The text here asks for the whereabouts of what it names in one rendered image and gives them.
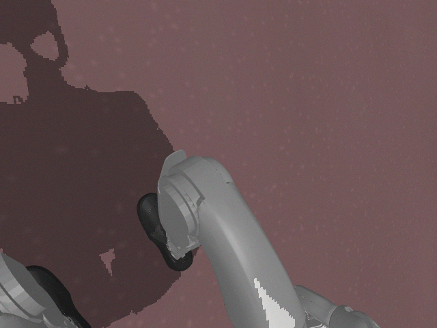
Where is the right robot hand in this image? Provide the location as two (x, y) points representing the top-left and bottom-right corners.
(294, 285), (338, 328)

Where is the right robot arm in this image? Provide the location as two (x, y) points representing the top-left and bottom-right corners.
(329, 305), (381, 328)

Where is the left robot foot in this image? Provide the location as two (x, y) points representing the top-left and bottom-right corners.
(25, 265), (91, 328)

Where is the right robot foot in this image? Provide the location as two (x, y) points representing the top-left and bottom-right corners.
(137, 193), (193, 271)

